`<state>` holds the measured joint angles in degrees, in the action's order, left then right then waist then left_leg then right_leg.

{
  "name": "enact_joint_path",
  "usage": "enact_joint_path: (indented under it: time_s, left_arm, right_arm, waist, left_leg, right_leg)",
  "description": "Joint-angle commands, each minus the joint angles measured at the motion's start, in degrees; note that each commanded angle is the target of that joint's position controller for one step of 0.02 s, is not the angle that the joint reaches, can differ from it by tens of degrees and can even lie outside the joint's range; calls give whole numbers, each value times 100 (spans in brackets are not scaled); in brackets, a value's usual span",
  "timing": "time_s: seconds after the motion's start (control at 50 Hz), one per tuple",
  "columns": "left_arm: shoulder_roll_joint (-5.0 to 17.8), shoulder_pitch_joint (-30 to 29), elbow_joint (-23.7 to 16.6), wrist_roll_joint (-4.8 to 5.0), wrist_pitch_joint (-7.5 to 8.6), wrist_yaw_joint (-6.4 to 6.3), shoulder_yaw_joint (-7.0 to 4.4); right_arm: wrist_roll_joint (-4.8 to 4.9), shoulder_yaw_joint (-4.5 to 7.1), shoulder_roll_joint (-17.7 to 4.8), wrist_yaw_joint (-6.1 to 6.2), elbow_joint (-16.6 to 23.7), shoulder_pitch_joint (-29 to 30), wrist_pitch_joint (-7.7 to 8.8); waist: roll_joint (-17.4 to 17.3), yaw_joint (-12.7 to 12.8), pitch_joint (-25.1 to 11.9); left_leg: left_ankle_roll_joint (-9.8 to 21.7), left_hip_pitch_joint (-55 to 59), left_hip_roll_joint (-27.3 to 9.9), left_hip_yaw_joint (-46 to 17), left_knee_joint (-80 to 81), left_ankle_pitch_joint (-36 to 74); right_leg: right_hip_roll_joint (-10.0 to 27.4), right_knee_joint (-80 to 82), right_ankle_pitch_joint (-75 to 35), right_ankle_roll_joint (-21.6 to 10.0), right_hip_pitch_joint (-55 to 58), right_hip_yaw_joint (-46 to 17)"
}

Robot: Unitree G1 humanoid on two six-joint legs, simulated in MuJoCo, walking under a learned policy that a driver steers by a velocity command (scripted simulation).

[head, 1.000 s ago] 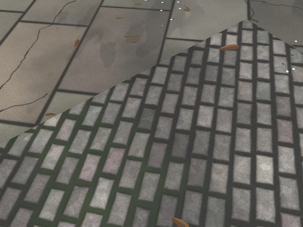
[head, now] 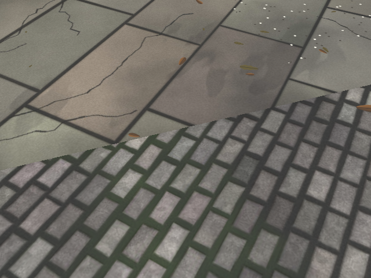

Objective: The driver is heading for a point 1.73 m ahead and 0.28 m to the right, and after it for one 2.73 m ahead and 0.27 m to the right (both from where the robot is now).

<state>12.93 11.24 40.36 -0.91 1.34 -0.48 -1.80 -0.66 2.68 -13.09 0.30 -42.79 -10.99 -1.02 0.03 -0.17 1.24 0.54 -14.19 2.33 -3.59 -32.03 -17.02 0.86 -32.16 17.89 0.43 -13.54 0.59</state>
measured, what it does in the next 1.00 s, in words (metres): walks ahead: right foot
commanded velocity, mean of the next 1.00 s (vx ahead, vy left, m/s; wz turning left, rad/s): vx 0.38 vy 0.00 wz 0.01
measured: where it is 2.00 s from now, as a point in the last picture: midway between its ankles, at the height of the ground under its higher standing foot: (194, 160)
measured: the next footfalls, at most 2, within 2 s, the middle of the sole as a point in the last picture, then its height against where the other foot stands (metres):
right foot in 0.66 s outside the picture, level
left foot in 1.20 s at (168, 230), level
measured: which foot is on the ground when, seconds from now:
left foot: down 0.00-0.66, up 0.68-1.00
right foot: down 0.00-0.24, up 0.26-0.64, down 0.66-1.00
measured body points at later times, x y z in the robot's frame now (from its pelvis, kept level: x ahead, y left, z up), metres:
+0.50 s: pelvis +0.13 +0.00 +0.01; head +0.16 +0.02 +0.46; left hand +0.35 +0.24 -0.07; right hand +0.10 -0.26 -0.11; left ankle +0.01 +0.11 -0.73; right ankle +0.25 -0.14 -0.68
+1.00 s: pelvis +0.40 -0.06 +0.02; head +0.42 -0.06 +0.46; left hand +0.43 +0.22 -0.10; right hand +0.58 -0.31 -0.08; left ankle +0.57 +0.13 -0.66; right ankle +0.36 -0.14 -0.73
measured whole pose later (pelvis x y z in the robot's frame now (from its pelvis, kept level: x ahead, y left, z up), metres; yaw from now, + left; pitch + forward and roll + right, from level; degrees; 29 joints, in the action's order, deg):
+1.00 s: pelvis +0.40 -0.06 +0.02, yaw +0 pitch +1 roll -2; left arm 15.4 21.6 45.9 0.4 5.2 1.2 -2.9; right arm 0.2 2.5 -16.2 0.1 -41.9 -7.4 3.9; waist -2.4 3.9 0.7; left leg -0.7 -40.3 -7.7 -3.5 -45.4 1.3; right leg -4.9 -13.3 9.9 -4.0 -4.6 2.9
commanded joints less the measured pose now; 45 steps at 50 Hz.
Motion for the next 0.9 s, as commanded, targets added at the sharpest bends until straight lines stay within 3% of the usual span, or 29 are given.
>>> enact_joint_path:
  time_s: [0.02,0.08,0.14,0.16,0.18,0.22,0.24,0.26,0.28,0.3,0.34,0.36,0.38,0.4,0.44,0.48,0.54,0.58,0.62,0.64,0.66,0.68,0.7,0.72,0.74,0.76,0.78,0.82,0.9]
  left_arm:
    - [654,-17,-402,6,66,-26,-166]
    - [815,162,-391,106,28,-57,-220]
    - [1036,569,-288,171,140,-69,-279]
    - [1108,620,-257,196,157,-61,-301]
    - [1115,541,-273,208,164,-49,-300]
    - [951,-7,-441,234,141,1,-244]
    - [634,-413,-663,232,181,7,-144]
    - [487,-568,-894,237,310,-13,-115]
    - [798,-610,-938,281,409,-42,-196]
    - [911,-388,-851,357,453,-14,-252]
    - [727,-358,-792,275,459,68,-199]
    - [670,-407,-810,203,447,118,-201]
    - [587,-416,-832,222,437,193,-172]
    - [519,-469,-833,219,420,263,-137]
    - [351,-870,-920,179,417,331,-57]
    - [264,-1223,-1015,197,441,368,2]
    - [550,-1424,-1091,260,437,365,-79]
    - [731,-1366,-1100,261,446,356,-153]
    - [972,-690,-944,219,424,298,-293]
    - [1140,170,-699,213,384,235,-405]
    - [1415,1213,-510,174,332,155,-488]
    - [1943,1460,-382,65,353,215,-542]
    - [1356,1405,-391,112,354,211,-414]
    - [1169,958,-375,143,361,191,-339]
    - [1091,589,-389,130,365,192,-304]
    - [996,339,-380,61,384,222,-279]
    - [908,194,-376,-9,430,232,-257]
    - [814,110,-288,56,519,248,-249]
    - [1018,391,-19,93,562,192,-305]
  right_arm:
    - [8,132,-501,37,316,108,79]
    - [88,177,-582,51,287,-29,117]
    - [200,137,-360,-19,392,85,401]
    - [208,147,-394,-46,422,179,478]
    - [210,158,-408,-79,404,120,536]
    - [209,208,-465,-141,105,-627,600]
    - [188,313,-801,-142,-75,-1163,628]
    - [180,475,-1368,-172,-205,-1697,653]
    - [99,444,-1308,-182,-142,-1870,687]
    - [69,355,-1069,-163,-112,-1793,725]
    - [93,270,-870,-131,-59,-1585,688]
    - [75,189,-697,-112,-58,-1487,638]
    - [84,158,-656,-97,-66,-1415,581]
    - [107,142,-642,-68,-62,-1337,535]
    - [122,133,-725,8,-92,-1273,486]
    - [129,168,-971,57,-157,-1354,492]
    - [205,220,-1190,38,-301,-1535,536]
    - [228,240,-1219,20,-361,-1487,527]
    - [196,283,-1331,20,-370,-1390,481]
    - [158,265,-1290,33,-349,-1378,449]
    - [38,176,-1066,55,-200,-1367,444]
    - [95,-73,-180,10,-87,-2220,538]
    - [233,55,-794,-37,-195,-1846,651]
    - [371,153,-1105,-61,26,-1140,691]
    - [317,122,-1067,-33,130,-778,722]
    - [200,128,-989,-10,150,-628,715]
    - [172,142,-934,-9,119,-798,661]
    - [169,119,-770,11,16,-998,531]
    - [61,80,-690,39,253,-268,466]
  waist:
    - [-32,39,-388]
    - [220,52,155]
    - [850,77,519]
    - [893,90,619]
    - [888,16,605]
    - [778,-412,357]
    - [79,-615,322]
    - [-1323,-662,172]
    - [-1457,-791,182]
    - [-849,-596,196]
    - [-266,-426,102]
    - [-233,-348,101]
    - [-460,-282,170]
    - [-459,-272,235]
    - [-345,-354,335]
    - [-465,-457,388]
    - [-628,-448,479]
    - [-646,-292,451]
    - [-718,166,-109]
    - [-649,599,-656]
    - [-184,1002,-1414]
    - [1726,450,-2427]
    - [1307,677,-2271]
    - [911,606,-1166]
    - [310,419,-691]
    - [105,221,-384]
    - [333,-8,-391]
    - [439,-172,-365]
    - [228,-62,91]
  left_leg:
    - [166,121,-296,-332,424,563]
    - [300,-614,-66,-68,112,-1658]
    - [291,-1355,-46,419,-844,-1056]
    - [339,-1341,-141,400,-871,-873]
    - [426,-1121,-197,384,-673,-842]
    - [615,412,-209,301,239,-500]
    - [844,964,-651,-670,796,-912]
    - [1397,1837,-1564,-2503,1542,-958]
    - [1930,2361,-2246,-3650,1877,-72]
    - [1905,2655,-2253,-3321,1653,420]
    - [1579,2730,-2030,-2390,1651,944]
    - [1424,2493,-1884,-1991,1791,1245]
    - [1351,2161,-1758,-1672,1930,1435]
    - [1290,1933,-1609,-1300,2070,1574]
    - [1130,1399,-1302,-706,2248,1675]
    - [1028,952,-1177,-368,2378,1692]
    - [971,1022,-1447,-387,2452,1641]
    - [847,1390,-1596,-331,2176,2420]
    - [668,1609,-1489,-79,1161,4380]
    - [532,1282,-1268,119,112,4917]
    - [349,12,-1029,204,-1605,3415]
    - [3,-1894,105,45,-3844,-1082]
    - [60,-2558,-37,-615,-4561,-1418]
    - [112,-3007,-343,-381,-4676,-955]
    - [151,-2804,-639,-209,-4403,-408]
    - [149,-2567,-817,-159,-4091,-84]
    - [150,-2169,-994,-237,-3898,144]
    - [82,-1897,-1063,-184,-3588,260]
    - [-139,-2495,-1175,-127,-2502,1098]
  right_leg:
    - [285,543,-451,-200,51,-330]
    - [392,836,1993,-588,-304,-730]
    - [1417,1680,2927,-1214,-49,-2298]
    - [1645,1808,2796,-1366,-133,-2651]
    - [1643,1771,2478,-1343,-233,-2579]
    - [1113,1288,1645,-937,-998,-1659]
    - [440,197,866,-513,-1570,-738]
    - [-307,-1685,352,-78,-2537,231]
    - [-310,-2969,1465,-57,-3599,-272]
    - [-95,-3657,1429,-183,-4072,-518]
    - [239,-3755,602,-334,-4409,-479]
    - [395,-3612,224,-333,-4250,-443]
    - [470,-3307,21,-268,-3973,-341]
    - [472,-2915,-197,-177,-3790,-180]
    - [374,-1928,-827,-49,-3224,76]
    - [198,-887,-1473,-5,-2488,233]
    - [87,-233,-1804,-124,-1962,166]
    - [32,26,-1710,-324,-1793,124]
    - [-240,114,-1510,-589,-792,332]
    - [-347,101,-1499,-748,393,435]
    - [560,-165,-1365,-1049,2177,-592]
    - [2077,786,534,-1989,3798,-3742]
    - [2056,1689,1579,-1867,3524,-4722]
    - [1929,1753,1377,-1604,2680,-3810]
    - [1725,1805,605,-1484,1779,-3063]
    - [1478,1915,-86,-1438,1042,-2514]
    - [1316,2051,-474,-1426,583,-2166]
    - [1149,2336,-773,-1507,201,-1706]
    - [1117,2649,-1164,-1578,64,-1179]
